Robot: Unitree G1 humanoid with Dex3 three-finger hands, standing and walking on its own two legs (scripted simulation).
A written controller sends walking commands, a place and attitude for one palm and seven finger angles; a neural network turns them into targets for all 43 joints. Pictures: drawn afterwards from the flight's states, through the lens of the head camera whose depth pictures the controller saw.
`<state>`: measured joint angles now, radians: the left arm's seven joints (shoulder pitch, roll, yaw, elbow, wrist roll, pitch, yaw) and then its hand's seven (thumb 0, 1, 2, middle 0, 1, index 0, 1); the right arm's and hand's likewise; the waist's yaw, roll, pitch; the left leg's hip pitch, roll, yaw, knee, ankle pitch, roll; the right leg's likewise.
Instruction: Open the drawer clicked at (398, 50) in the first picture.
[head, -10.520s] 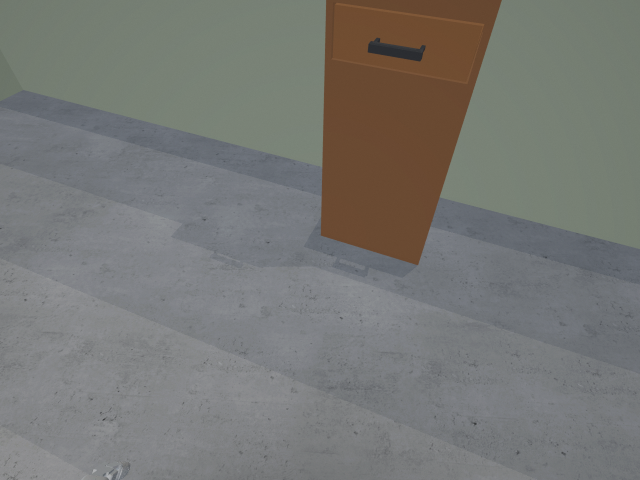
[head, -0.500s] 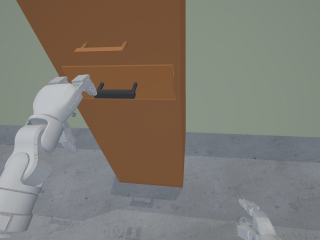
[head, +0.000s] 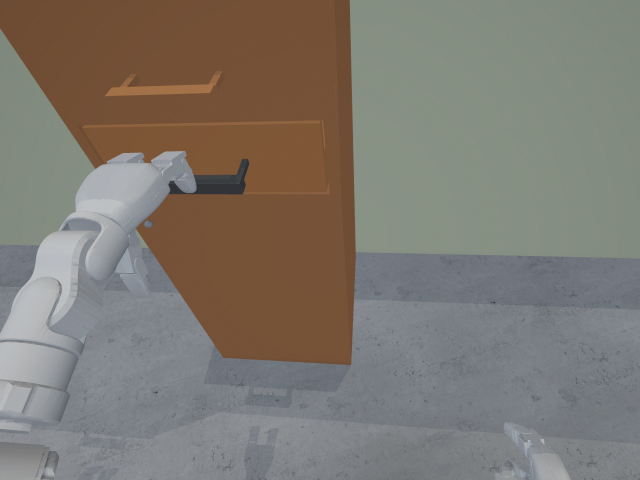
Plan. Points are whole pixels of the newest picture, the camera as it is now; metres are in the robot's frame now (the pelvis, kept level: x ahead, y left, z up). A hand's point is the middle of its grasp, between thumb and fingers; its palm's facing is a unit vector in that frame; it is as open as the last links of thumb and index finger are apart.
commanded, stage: move the hooked fingers above the handle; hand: left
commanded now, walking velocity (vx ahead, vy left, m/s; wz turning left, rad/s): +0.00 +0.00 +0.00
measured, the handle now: (204, 175) +0.54 +0.25 +0.07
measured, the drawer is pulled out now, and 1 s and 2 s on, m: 0.00 0.00 0.00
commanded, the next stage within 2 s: none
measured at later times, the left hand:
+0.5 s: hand (178, 202) +0.42 +0.24 +0.13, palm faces -0.02 -0.04 -1.00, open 13.9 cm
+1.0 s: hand (213, 177) +0.48 +0.21 +0.12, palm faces -0.02 -0.04 -1.00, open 13.8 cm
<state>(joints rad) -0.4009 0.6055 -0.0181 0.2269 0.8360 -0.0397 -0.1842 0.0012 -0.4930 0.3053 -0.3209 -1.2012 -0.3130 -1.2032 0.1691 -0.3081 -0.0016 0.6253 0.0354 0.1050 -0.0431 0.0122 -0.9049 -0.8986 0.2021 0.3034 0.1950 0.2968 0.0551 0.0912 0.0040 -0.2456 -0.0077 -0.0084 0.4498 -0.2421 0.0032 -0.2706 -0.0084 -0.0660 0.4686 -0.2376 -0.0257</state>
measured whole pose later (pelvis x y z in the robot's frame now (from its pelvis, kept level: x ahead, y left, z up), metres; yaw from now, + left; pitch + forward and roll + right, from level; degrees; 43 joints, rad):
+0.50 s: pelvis +0.02 +0.02 +0.00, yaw -1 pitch +5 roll +0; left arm -0.53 0.54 -0.12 0.35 0.89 -0.01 -0.11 0.00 -0.49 0.31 -0.32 -1.20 -0.32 -1.20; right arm 0.18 -0.26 0.01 0.61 0.04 0.13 -0.03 0.01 -0.90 -0.90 0.20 0.30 0.20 0.30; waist 0.04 0.06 -0.03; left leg -0.28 -0.03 0.02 0.47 -0.28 0.03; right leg -0.31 -0.03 -0.04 0.48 -0.26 0.01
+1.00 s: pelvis +0.02 +0.02 -0.01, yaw -1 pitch +9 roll +0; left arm -0.74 0.52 -0.11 0.61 0.94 -0.09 -0.04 0.00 -0.49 0.31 -0.32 -1.20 -0.32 -1.20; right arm 0.24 -0.26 -0.02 0.65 0.04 0.14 -0.04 0.01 -0.90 -0.90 0.20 0.30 0.20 0.30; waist -0.01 0.05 -0.05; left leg -0.37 -0.02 0.02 0.54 -0.31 0.02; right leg -0.40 -0.02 -0.04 0.54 -0.29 -0.01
